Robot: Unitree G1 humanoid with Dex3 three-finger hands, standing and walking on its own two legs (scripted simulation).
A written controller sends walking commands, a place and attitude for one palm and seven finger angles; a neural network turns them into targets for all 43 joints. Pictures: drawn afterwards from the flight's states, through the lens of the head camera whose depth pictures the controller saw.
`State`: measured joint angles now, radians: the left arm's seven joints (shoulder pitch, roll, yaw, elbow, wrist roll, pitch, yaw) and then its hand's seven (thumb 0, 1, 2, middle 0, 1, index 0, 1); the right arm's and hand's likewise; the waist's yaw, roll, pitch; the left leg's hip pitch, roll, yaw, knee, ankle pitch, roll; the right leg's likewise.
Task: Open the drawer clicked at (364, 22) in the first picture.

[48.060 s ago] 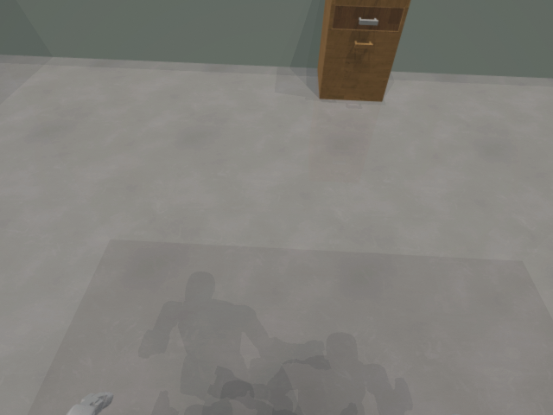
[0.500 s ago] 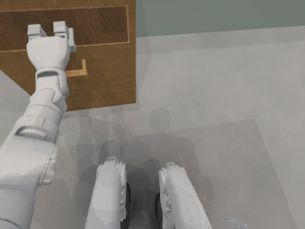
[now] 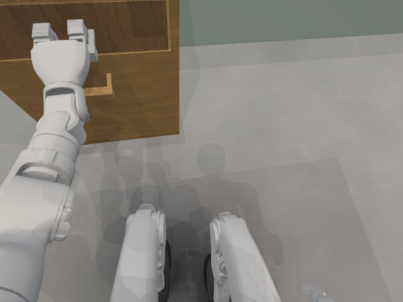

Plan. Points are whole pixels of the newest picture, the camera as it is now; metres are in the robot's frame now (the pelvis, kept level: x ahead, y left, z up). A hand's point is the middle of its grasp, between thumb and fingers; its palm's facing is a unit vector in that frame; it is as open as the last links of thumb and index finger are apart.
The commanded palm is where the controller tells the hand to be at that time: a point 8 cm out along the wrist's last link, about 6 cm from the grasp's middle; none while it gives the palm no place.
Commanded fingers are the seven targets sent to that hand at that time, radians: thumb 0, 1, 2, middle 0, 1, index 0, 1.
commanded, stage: lower the fingers behind the handle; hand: left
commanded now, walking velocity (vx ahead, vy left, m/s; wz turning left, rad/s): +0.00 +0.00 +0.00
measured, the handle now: (67, 45) +0.59 +0.27 +0.04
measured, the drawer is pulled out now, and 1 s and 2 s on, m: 0.00 0.00 0.00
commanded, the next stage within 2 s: lift the hand off the handle in 1.20 s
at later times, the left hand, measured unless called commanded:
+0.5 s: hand (74, 77) +0.53 +0.26 +0.01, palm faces +0.11 +0.07 -0.99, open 14.8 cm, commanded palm +0.52 +0.22 -0.07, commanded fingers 0.00 -0.50 0.30 -0.30 -1.20 -0.30 -1.20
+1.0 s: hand (75, 77) +0.53 +0.26 +0.01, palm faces +0.12 +0.08 -0.99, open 14.8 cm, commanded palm +0.51 +0.22 -0.09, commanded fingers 0.00 -0.50 0.30 -0.30 -1.20 -0.30 -1.20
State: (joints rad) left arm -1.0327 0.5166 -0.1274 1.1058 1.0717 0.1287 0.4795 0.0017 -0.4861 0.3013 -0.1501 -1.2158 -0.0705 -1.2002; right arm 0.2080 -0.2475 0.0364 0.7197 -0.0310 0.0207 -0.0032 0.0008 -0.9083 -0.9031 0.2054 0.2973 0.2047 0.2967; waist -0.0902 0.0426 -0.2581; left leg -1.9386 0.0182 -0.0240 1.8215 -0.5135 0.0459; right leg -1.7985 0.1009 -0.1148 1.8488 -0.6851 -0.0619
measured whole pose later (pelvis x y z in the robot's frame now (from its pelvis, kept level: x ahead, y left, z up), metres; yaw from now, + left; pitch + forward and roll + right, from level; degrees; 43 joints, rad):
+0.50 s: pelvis -0.01 +0.00 -0.02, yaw +1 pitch +36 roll -4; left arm -1.07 0.52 -0.15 1.08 1.07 0.16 0.46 0.00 -0.49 0.30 -0.17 -1.23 -0.07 -1.24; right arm 0.15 -0.26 0.05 0.72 -0.02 0.03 -0.01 0.00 -0.91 -0.90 0.21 0.30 0.21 0.30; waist -0.09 0.03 -0.26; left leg -2.00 0.01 -0.02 1.88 -0.51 0.04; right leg -1.86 0.09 -0.12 1.93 -0.70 -0.07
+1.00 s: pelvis -0.01 +0.00 -0.04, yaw +1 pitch +35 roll -4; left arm -1.08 0.53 -0.15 1.06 1.07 0.17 0.43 0.00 -0.49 0.30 -0.18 -1.22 -0.07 -1.26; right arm 0.13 -0.26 0.05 0.72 -0.02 0.06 -0.02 0.00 -0.91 -0.90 0.21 0.30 0.21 0.30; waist -0.09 0.04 -0.25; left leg -2.04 0.01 -0.02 1.92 -0.51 0.04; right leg -1.89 0.08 -0.12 1.97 -0.71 -0.07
